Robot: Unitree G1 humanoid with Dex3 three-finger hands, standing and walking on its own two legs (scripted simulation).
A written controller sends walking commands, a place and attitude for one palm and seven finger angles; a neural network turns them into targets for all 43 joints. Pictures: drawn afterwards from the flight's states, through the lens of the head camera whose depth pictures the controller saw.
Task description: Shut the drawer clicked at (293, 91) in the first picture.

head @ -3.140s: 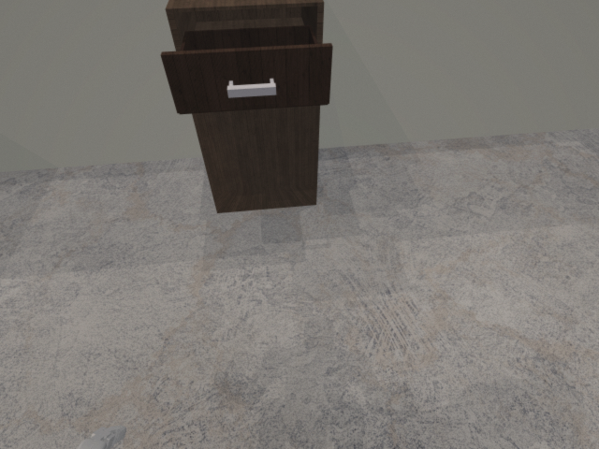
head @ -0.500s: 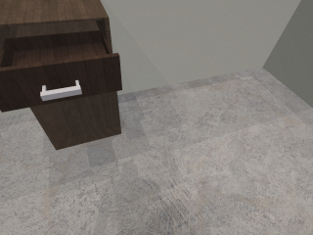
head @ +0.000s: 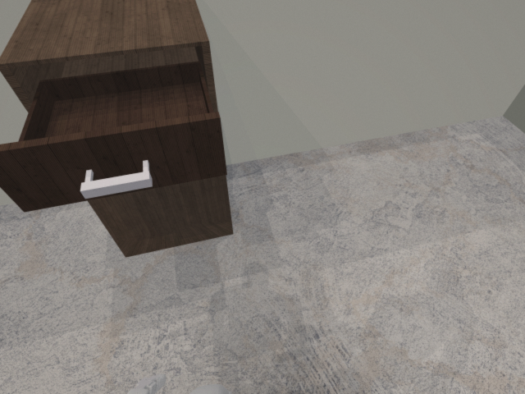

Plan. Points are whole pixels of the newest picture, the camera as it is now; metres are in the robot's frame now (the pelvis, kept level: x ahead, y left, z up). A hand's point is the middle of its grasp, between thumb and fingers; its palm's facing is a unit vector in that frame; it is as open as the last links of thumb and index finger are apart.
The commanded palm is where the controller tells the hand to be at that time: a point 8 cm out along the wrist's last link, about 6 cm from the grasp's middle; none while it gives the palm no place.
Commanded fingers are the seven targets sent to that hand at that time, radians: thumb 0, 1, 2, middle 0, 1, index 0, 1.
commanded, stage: turn to face it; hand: left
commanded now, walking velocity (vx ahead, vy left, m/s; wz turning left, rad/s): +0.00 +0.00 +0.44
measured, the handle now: (117, 177) +0.49 +0.29 +0.02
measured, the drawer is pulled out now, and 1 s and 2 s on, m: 0.30 0.30 0.30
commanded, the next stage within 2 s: take the last steps up to it in 0.46 s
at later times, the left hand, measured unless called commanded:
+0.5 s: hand out of the picture +0.00 +0.27 -0.17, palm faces +0.23 -0.94 -0.24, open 7.4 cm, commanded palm none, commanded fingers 0.00 0.90 0.90 -0.20 -0.30 -0.20 -0.30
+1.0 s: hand out of the picture -0.05 +0.14 -0.15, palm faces +0.32 -0.93 -0.17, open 7.4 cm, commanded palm none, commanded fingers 0.00 0.90 0.90 -0.20 -0.30 -0.20 -0.30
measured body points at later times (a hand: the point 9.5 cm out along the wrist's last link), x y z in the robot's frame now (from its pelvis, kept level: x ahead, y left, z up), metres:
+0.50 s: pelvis +0.00 +0.06 +0.01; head +0.02 +0.08 +0.46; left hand -0.01 +0.32 -0.15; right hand +0.13 -0.16 -0.12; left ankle +0.02 +0.13 -0.73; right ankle +0.02 -0.10 -0.66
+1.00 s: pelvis +0.04 +0.01 +0.01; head +0.04 +0.00 +0.46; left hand -0.07 +0.19 -0.14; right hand +0.09 -0.22 -0.15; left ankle +0.04 +0.16 -0.66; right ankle +0.01 -0.08 -0.73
